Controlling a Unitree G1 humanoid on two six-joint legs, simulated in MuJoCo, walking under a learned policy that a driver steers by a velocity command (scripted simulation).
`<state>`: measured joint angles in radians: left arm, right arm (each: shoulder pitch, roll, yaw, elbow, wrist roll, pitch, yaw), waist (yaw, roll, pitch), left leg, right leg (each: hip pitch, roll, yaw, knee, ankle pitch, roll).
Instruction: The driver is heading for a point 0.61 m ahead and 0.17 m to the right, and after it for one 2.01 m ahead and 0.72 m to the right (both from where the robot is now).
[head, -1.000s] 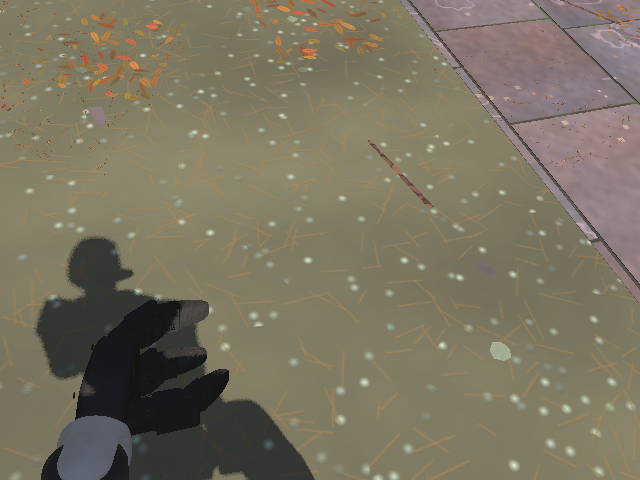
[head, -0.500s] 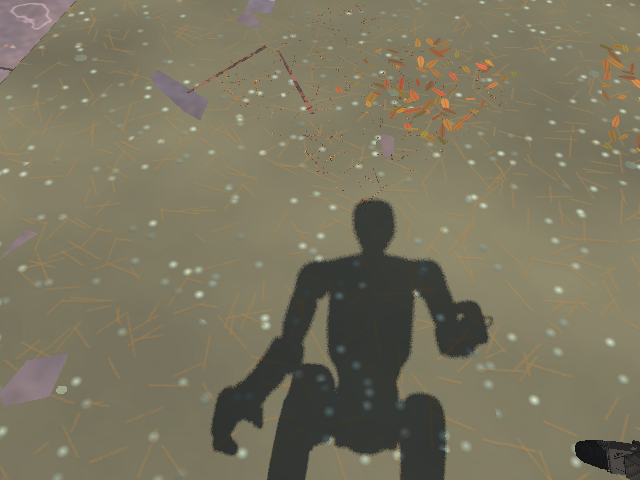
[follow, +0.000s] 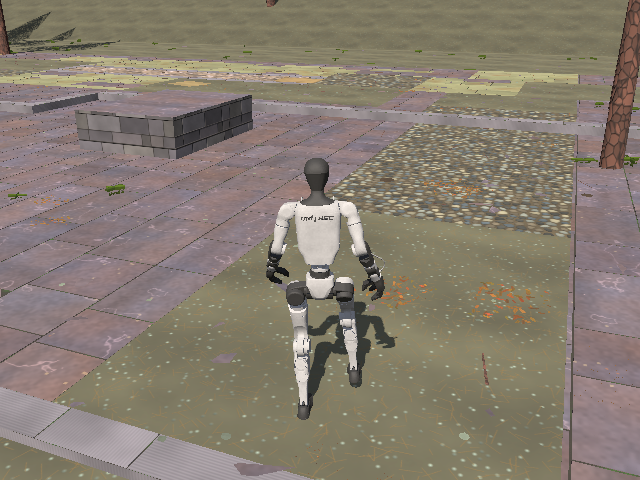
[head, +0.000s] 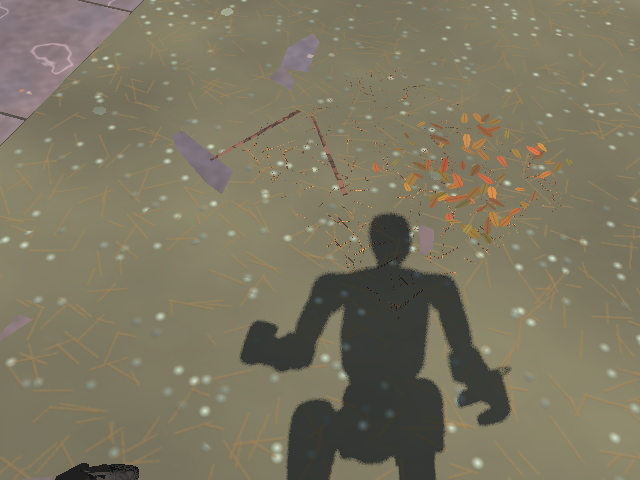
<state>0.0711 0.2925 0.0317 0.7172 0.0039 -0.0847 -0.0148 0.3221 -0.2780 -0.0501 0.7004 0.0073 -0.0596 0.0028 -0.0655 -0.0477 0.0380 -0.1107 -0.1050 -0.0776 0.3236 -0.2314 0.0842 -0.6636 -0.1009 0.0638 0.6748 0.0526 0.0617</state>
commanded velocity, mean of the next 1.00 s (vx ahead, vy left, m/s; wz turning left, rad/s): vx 0.45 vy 0.00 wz -0.10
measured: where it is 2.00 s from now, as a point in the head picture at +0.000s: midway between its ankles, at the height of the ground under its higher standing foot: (305, 401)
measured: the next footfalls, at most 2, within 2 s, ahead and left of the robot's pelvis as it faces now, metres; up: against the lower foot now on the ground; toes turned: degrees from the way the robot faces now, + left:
right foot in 0.16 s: +0.27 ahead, -0.15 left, +0.00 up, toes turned +1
left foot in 0.66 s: +0.55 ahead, +0.10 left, +0.00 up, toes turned +0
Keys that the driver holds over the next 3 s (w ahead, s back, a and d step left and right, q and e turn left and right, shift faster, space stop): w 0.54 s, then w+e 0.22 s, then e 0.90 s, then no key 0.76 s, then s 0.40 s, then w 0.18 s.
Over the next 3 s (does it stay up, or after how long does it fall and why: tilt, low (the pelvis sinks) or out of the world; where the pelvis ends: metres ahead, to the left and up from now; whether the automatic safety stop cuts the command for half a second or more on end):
stays up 0.59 0.03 -0.01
